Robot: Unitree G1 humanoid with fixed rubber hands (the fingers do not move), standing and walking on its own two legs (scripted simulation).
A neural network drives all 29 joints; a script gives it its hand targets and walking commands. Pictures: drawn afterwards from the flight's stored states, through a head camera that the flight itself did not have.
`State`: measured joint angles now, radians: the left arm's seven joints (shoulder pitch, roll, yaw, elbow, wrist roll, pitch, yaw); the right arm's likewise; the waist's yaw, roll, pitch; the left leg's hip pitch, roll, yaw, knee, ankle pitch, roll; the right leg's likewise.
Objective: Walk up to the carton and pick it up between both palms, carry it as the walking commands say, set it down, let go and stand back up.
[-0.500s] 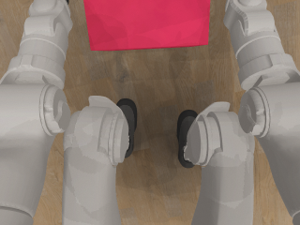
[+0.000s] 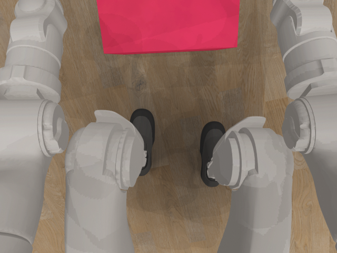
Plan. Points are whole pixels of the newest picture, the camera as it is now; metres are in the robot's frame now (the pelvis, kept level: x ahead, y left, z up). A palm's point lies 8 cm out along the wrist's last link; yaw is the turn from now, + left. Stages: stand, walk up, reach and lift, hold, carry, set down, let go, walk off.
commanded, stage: set down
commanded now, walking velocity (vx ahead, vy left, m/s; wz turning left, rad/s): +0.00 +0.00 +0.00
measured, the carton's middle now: out of the picture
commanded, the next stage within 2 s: let go in 1.36 s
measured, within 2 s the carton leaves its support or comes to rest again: neither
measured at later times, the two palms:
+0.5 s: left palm out of the picture +0.53 +0.26 -0.02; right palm out of the picture +0.57 -0.15 -0.02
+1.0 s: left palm out of the picture +0.52 +0.27 +0.14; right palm out of the picture +0.57 -0.15 +0.14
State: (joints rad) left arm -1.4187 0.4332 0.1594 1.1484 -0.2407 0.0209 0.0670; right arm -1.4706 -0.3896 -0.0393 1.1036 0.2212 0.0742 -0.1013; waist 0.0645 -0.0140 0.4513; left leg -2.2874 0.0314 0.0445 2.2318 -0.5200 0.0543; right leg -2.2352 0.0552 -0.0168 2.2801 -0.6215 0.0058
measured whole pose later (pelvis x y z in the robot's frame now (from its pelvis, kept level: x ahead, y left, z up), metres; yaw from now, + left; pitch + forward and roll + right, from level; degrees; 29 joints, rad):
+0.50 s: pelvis +0.01 +0.00 +0.09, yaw +0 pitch +43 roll -1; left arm -1.25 0.37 0.25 0.95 -0.14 0.13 0.05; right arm -1.31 -0.36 -0.16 0.97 0.11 0.16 -0.08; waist 0.07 -0.02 0.09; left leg -2.17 -0.01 0.02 1.93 -0.50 0.04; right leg -2.12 0.05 -0.01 1.96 -0.59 0.01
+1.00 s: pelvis +0.03 +0.00 +0.22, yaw +0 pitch +46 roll -2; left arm -1.08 0.34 0.33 0.85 -0.07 0.18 -0.03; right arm -1.15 -0.30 -0.23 0.88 0.04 0.20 -0.03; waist 0.07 -0.03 -0.07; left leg -1.83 -0.02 -0.01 1.44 -0.41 0.02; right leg -1.79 0.06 0.01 1.46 -0.48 0.01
